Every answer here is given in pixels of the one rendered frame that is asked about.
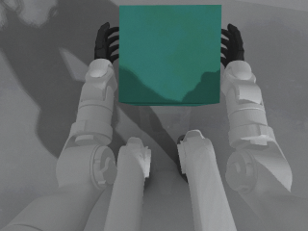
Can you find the carton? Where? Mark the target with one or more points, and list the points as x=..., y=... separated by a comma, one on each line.
x=169, y=55

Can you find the right robot thigh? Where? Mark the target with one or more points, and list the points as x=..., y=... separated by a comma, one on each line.
x=210, y=207

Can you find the robot left forearm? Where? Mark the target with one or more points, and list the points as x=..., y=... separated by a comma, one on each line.
x=95, y=109

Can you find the right robot hand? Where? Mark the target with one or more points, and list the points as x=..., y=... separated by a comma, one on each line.
x=235, y=50

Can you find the robot right upper arm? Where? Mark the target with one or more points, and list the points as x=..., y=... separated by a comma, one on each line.
x=263, y=179

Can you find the robot right forearm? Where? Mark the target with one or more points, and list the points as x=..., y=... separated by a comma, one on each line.
x=245, y=110

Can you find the left robot hand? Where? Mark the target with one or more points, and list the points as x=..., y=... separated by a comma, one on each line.
x=102, y=49

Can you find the robot left upper arm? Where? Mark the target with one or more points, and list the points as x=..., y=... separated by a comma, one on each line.
x=83, y=174

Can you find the left robot shin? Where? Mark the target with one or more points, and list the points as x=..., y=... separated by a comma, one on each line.
x=123, y=148

